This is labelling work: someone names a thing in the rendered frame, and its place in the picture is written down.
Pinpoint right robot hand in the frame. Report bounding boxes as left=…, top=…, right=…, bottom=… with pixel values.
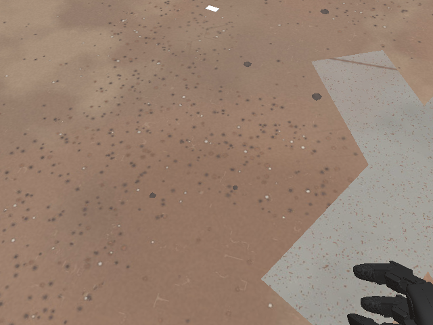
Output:
left=347, top=261, right=433, bottom=325

